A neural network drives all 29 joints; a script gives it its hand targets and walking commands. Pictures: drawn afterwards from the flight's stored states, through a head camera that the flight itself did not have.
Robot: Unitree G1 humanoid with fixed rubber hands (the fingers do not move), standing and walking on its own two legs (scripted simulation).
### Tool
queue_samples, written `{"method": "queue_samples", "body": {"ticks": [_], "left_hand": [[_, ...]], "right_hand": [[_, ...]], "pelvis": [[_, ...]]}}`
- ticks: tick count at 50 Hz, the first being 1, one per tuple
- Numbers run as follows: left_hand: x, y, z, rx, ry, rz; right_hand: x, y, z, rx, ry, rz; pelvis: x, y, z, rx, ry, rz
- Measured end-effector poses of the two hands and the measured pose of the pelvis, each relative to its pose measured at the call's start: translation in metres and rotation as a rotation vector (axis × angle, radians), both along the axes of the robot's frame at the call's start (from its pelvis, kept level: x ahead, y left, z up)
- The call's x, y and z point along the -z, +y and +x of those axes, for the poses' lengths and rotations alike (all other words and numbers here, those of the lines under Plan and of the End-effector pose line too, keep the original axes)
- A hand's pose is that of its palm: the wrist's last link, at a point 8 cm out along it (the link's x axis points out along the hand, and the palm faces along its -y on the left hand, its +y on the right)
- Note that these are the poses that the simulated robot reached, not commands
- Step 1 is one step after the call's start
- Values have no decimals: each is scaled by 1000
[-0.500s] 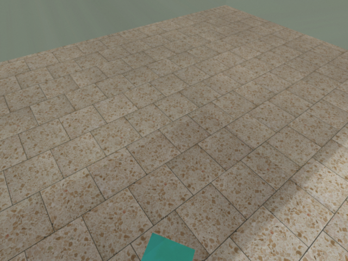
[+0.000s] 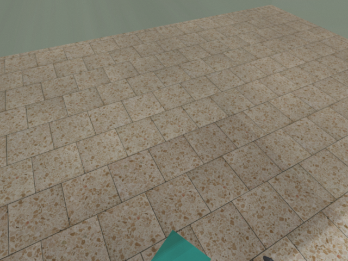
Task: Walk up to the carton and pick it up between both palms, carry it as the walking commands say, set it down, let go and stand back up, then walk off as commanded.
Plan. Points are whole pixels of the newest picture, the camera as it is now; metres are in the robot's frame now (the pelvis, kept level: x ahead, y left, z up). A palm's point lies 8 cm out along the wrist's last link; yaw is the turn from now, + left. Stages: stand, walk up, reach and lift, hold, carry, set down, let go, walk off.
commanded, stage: walk off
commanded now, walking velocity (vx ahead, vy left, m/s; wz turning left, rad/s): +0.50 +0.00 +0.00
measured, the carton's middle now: out of the picture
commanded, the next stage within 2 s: none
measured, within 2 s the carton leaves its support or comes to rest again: neither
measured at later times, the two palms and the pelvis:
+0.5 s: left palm (84, 253) +0.17 +0.23 -0.13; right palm out of the picture +0.11 -0.24 -0.16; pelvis +0.10 -0.01 -0.01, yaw -3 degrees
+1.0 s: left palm (80, 203) +0.30 +0.30 -0.15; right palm (244, 211) +0.30 -0.18 -0.12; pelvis +0.25 +0.06 -0.01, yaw -2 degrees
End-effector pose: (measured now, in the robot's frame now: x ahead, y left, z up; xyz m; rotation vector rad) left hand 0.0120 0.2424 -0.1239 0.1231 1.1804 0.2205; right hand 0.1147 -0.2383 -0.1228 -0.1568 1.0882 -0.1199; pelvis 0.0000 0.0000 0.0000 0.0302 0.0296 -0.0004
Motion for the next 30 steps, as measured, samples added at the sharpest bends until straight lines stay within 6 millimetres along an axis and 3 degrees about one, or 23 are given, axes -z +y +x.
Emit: {"method": "queue_samples", "body": {"ticks": [3,6,10,16,20,24,30], "left_hand": [[11,15,-4,-27,25,-12],[22,28,7,4,54,-17],[21,29,50,88,30,-16],[17,10,126,183,-34,-2],[17,-6,155,197,-69,30],[5,-9,158,139,-82,37],[-5,-2,164,94,-66,40]], "right_hand": [[2,19,23,-32,-28,-14],[3,31,26,3,-51,-10],[3,24,3,98,-22,-15],[24,10,-45,209,130,14],[45,0,-53,228,210,51],[40,-4,-17,176,192,64],[24,0,63,116,72,66]], "pelvis": [[7,16,7,-12,1,-33],[12,26,17,12,-18,-34],[10,27,32,14,-24,-43],[15,11,59,23,-2,-25],[25,-6,78,42,-24,3],[17,-12,97,45,-56,10],[6,-8,126,55,-76,8]]}}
